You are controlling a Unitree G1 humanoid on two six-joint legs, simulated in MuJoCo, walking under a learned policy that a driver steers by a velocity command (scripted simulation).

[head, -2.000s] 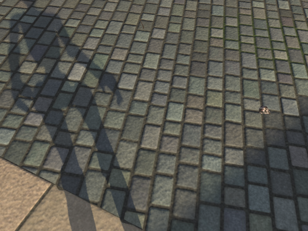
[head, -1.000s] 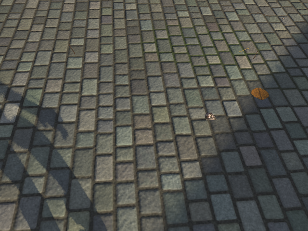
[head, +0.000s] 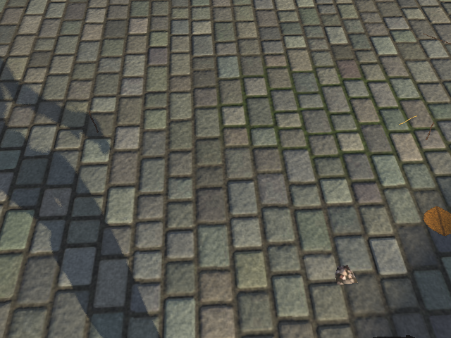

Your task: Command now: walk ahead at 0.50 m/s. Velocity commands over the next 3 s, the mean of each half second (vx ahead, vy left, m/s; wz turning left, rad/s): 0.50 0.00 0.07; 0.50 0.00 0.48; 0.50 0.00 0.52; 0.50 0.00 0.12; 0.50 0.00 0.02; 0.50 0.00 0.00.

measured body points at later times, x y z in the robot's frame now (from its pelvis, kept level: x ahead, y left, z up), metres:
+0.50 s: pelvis +0.27 -0.01 +0.01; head +0.30 -0.01 +0.46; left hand +0.47 +0.21 -0.10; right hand +0.18 -0.24 -0.13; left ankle +0.12 +0.07 -0.72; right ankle +0.41 -0.11 -0.71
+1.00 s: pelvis +0.51 +0.01 +0.01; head +0.55 +0.03 +0.46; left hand +0.39 +0.23 -0.13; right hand +0.77 -0.14 -0.10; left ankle +0.62 +0.15 -0.69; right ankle +0.42 -0.10 -0.72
